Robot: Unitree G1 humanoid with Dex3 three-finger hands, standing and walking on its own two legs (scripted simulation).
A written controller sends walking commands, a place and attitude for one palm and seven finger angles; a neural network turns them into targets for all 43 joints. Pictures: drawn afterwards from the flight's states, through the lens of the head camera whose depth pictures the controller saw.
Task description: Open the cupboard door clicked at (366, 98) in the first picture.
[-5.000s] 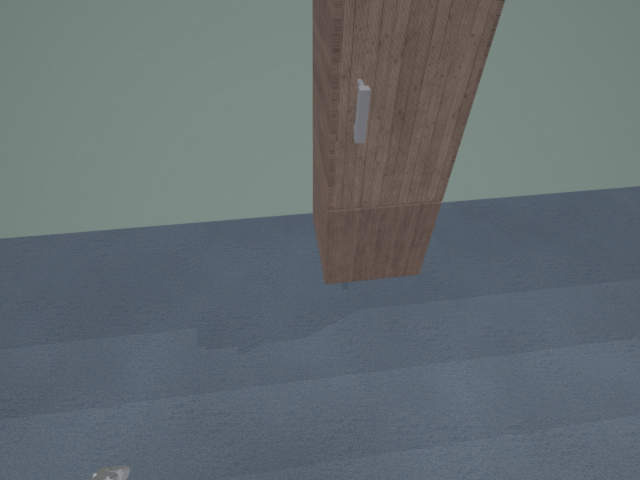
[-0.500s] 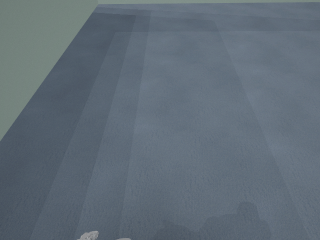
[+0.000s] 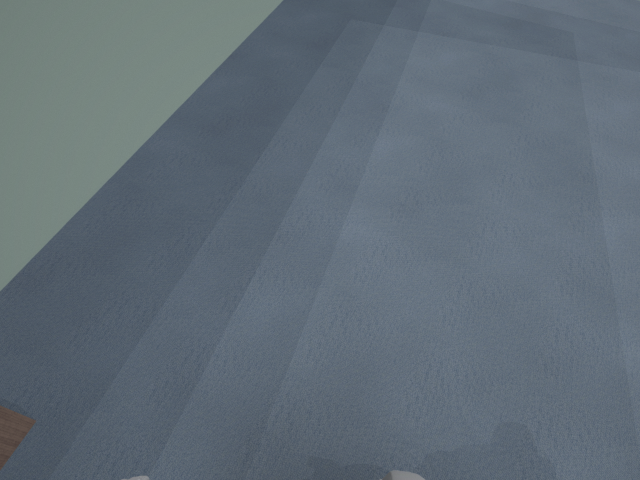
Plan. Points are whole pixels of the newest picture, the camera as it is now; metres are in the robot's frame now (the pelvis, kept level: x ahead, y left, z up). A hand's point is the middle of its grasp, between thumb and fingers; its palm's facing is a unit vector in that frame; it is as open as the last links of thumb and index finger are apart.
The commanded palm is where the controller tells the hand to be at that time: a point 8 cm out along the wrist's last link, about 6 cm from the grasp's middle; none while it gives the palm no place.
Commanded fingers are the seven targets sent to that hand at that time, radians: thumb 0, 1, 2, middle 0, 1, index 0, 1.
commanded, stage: turn to face it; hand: left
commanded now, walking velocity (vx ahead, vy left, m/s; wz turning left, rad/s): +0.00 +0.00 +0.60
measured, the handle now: out of the picture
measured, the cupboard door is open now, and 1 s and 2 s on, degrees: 0 0 0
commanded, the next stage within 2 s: none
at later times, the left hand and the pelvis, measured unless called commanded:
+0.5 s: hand out of the picture -0.05 +0.16 -0.17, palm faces +0.35 -0.90 -0.24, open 7.4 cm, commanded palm none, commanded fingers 0.00 0.90 0.90 -0.20 -0.30 -0.20 -0.30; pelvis -0.03 -0.04 -0.01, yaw +20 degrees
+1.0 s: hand out of the picture -0.06 +0.22 -0.15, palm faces +0.58 -0.77 -0.25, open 7.4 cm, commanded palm none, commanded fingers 0.00 0.90 0.90 -0.20 -0.30 -0.20 -0.30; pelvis -0.05 -0.03 +0.00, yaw +36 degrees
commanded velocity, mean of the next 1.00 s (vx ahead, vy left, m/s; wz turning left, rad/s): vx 0.00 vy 0.00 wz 0.60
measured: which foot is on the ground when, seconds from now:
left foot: down 0.00-0.12, up 0.14-0.54, down 0.56-1.00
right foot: up 0.00-0.10, down 0.12-0.56, up 0.58-1.00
